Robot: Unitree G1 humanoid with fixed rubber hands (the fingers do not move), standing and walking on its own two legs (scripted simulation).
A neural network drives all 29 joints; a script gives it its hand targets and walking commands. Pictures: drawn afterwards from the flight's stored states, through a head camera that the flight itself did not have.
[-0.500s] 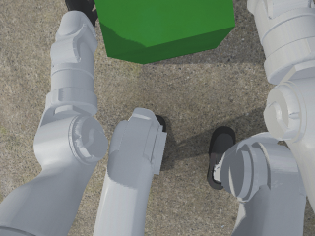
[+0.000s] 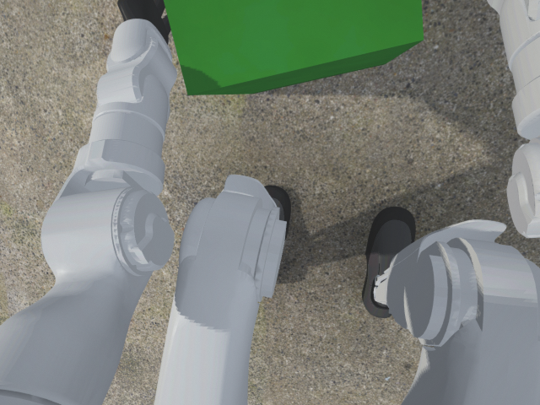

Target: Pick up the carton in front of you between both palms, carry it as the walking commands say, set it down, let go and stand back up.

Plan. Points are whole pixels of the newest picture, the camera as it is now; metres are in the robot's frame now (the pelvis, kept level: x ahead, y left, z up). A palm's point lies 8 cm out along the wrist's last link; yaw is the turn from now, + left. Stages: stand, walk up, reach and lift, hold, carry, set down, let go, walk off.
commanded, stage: set down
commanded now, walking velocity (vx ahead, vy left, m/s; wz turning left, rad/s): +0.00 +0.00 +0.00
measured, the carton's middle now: out of the picture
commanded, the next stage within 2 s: let go in 1.16 s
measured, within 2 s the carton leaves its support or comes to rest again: neither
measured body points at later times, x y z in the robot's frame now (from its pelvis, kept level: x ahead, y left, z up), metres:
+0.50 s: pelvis +0.00 +0.01 +0.07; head +0.35 +0.02 +0.35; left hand +0.51 +0.27 -0.05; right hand +0.63 -0.10 -0.04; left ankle +0.12 +0.12 -0.33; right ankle +0.11 -0.10 -0.33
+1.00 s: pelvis +0.02 +0.00 +0.20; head +0.35 +0.00 +0.51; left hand +0.51 +0.27 +0.11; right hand +0.63 -0.11 +0.10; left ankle +0.12 +0.12 -0.33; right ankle +0.11 -0.10 -0.33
